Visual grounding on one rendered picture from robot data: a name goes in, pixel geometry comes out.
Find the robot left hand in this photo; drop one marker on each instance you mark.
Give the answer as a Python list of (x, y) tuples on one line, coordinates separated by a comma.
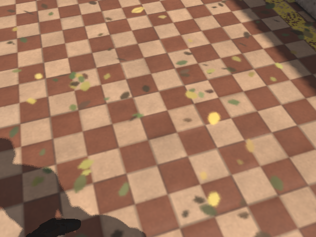
[(54, 228)]

